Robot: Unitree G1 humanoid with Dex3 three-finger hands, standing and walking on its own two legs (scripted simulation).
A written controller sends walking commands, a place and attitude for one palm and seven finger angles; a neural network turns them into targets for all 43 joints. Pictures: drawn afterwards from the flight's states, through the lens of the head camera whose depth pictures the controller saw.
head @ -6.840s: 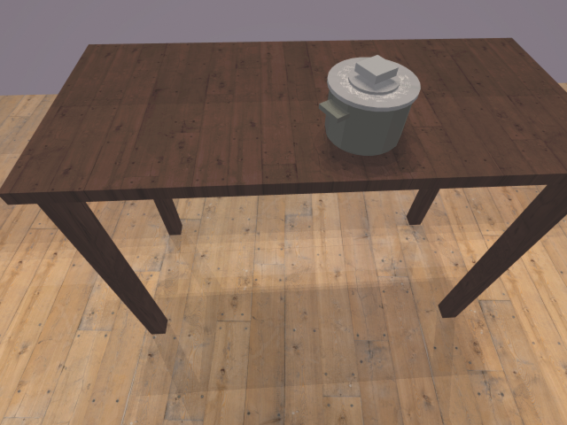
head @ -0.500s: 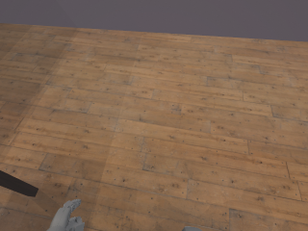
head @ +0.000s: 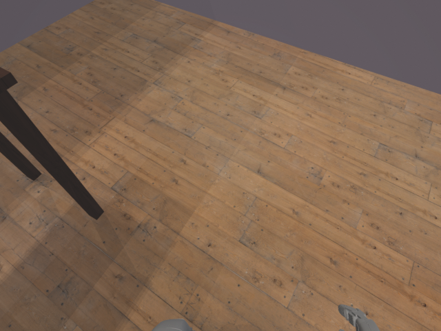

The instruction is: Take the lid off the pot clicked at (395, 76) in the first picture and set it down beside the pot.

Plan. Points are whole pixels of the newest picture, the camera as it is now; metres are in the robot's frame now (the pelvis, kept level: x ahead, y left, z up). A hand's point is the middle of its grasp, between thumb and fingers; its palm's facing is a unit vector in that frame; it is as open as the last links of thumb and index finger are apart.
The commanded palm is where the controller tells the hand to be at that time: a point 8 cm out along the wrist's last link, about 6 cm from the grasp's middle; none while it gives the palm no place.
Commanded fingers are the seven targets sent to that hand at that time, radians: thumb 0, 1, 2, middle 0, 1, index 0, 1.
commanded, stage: turn to face it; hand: left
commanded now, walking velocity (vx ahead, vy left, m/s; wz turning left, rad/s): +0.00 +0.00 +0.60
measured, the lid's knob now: out of the picture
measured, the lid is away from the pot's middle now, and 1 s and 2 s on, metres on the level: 0.00 0.00 0.00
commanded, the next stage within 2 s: take the last steps up to it in 1.70 s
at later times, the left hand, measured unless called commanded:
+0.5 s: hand out of the picture +0.10 +0.22 -0.13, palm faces +0.25 -0.92 -0.30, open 7.4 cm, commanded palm none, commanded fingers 0.00 0.90 0.90 -0.20 -0.30 -0.20 -0.30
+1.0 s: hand out of the picture -0.08 +0.18 -0.17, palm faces +0.58 -0.77 -0.26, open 7.4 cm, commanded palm none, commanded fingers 0.00 0.90 0.90 -0.20 -0.30 -0.20 -0.30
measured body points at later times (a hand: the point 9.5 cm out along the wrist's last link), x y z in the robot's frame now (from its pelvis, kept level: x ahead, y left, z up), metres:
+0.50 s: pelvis +0.02 -0.03 +0.01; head +0.07 -0.03 +0.45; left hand +0.09 +0.26 -0.11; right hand +0.14 -0.26 -0.14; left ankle +0.01 +0.10 -0.72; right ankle +0.04 -0.15 -0.72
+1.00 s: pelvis +0.02 -0.01 +0.00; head +0.06 +0.04 +0.44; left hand -0.11 +0.22 -0.15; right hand +0.28 -0.16 -0.13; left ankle -0.04 +0.07 -0.73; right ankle +0.05 -0.15 -0.71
